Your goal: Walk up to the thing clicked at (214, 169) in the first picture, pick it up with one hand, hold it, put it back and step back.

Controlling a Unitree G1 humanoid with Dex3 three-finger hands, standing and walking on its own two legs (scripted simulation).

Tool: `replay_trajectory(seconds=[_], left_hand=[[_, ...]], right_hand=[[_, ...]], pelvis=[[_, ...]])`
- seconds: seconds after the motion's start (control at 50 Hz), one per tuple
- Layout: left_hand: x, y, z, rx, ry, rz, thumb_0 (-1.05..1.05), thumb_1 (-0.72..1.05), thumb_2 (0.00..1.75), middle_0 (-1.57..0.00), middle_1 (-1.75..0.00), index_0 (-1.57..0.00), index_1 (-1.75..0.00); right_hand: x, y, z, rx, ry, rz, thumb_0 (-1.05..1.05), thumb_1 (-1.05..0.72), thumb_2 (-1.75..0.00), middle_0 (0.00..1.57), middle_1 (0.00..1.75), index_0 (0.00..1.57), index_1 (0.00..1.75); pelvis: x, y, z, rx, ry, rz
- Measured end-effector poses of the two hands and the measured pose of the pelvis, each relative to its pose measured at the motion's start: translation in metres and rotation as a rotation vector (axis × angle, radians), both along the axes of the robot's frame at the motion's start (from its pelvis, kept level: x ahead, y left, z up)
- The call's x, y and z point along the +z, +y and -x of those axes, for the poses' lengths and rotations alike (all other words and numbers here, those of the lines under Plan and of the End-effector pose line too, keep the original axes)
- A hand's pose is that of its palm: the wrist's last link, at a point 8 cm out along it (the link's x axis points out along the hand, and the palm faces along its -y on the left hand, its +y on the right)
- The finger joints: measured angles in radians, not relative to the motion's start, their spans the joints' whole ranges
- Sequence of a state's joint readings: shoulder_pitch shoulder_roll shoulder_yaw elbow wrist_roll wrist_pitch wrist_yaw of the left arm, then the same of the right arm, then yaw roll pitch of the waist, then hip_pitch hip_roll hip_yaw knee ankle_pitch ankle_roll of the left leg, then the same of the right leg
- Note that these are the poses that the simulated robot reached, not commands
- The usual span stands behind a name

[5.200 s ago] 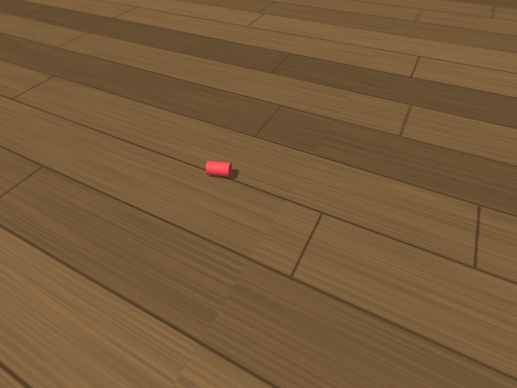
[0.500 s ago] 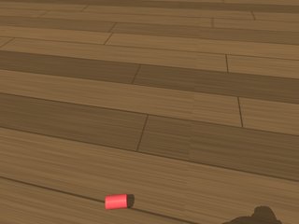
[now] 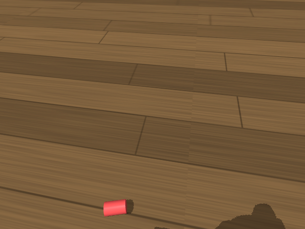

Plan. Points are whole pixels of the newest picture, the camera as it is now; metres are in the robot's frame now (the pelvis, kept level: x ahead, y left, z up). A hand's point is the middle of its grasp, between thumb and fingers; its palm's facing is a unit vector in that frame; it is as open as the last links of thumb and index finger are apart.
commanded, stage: walk up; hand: left
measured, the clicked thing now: (115, 207) +0.40 +0.26 -0.74
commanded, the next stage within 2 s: stand in 0.08 s
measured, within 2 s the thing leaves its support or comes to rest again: neither
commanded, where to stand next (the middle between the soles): +0.06 -0.01 m, yaw +3 degrees
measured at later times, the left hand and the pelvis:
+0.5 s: hand out of the picture +0.08 +0.25 -0.15, palm faces +0.02 -0.93 -0.36, open 7.3 cm; pelvis +0.00 +0.00 +0.00, yaw +1 degrees
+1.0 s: hand out of the picture +0.05 +0.25 -0.15, palm faces +0.02 -0.94 -0.35, open 7.3 cm; pelvis -0.01 +0.00 +0.00, yaw +2 degrees
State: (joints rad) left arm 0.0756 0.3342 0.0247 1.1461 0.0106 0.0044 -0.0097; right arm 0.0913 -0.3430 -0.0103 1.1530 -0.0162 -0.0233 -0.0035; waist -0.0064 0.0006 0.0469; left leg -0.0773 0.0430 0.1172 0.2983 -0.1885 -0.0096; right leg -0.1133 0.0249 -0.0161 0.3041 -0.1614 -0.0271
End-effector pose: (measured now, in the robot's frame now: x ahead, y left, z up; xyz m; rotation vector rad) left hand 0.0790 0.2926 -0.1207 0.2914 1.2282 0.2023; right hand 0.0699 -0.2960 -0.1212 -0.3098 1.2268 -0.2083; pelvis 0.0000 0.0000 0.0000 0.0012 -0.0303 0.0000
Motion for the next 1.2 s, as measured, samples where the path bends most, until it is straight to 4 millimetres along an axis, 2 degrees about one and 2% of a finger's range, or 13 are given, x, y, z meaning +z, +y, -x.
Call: replay_trajectory(seconds=[0.3, 0.5, 0.8, 0.96, 1.2], left_hand=[[0.009, 0.002, -0.010, -0.003, -0.053, -0.022, 0.00, 0.91, 0.90, -0.20, -0.30, -0.21, -0.30], [0.009, 0.004, 0.006, 0.011, -0.036, -0.033, 0.00, 0.91, 0.90, -0.20, -0.30, -0.21, -0.30], [0.004, 0.004, 0.032, 0.030, 0.010, -0.027, 0.00, 0.91, 0.90, -0.20, -0.30, -0.21, -0.30], [0.005, 0.003, 0.033, 0.029, 0.013, -0.028, 0.00, 0.91, 0.90, -0.20, -0.30, -0.21, -0.30], [0.006, 0.004, 0.025, 0.022, -0.002, -0.031, 0.00, 0.91, 0.90, -0.20, -0.30, -0.21, -0.30]], right_hand=[[-0.002, 0.004, -0.010, 0.020, -0.011, -0.020, 0.00, -0.91, -0.90, 0.20, 0.30, 0.20, 0.30], [-0.002, 0.005, -0.011, 0.040, -0.016, -0.026, 0.00, -0.91, -0.90, 0.20, 0.30, 0.20, 0.30], [-0.003, 0.001, 0.002, 0.049, 0.015, -0.018, 0.00, -0.91, -0.90, 0.20, 0.30, 0.20, 0.30], [-0.005, 0.001, 0.006, 0.050, 0.026, -0.020, 0.00, -0.91, -0.90, 0.20, 0.30, 0.20, 0.30], [-0.005, 0.001, 0.002, 0.053, 0.022, -0.020, 0.00, -0.91, -0.90, 0.20, 0.30, 0.20, 0.30]], pelvis=[[0.001, -0.001, -0.003, 0.016, -0.012, -0.001], [0.001, -0.003, 0.001, 0.023, -0.015, -0.001], [0.001, -0.004, 0.006, 0.030, -0.014, -0.002], [0.001, -0.004, 0.007, 0.034, -0.013, -0.002], [0.000, -0.004, 0.003, 0.036, -0.009, -0.002]])
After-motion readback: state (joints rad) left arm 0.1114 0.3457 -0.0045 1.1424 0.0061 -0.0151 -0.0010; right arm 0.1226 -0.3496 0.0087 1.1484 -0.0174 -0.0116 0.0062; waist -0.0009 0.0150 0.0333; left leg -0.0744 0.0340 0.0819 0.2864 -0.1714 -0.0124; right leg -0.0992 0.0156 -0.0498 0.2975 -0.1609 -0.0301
